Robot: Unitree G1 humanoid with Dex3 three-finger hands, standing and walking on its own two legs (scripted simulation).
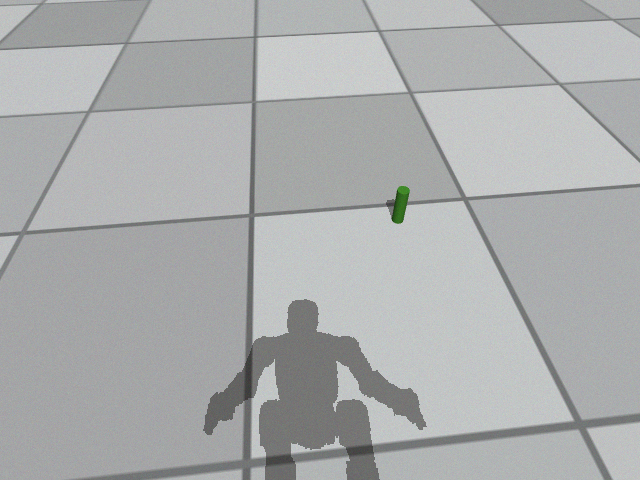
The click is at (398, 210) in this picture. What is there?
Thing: slim round
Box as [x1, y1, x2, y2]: [392, 186, 409, 223]
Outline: 405,186 400,186 397,189 392,215 392,220 396,223 401,222 403,219 409,189
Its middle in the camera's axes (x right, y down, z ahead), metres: +0.34 -0.13 +1.67
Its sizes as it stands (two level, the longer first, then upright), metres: 0.051 0.051 0.176
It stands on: the floor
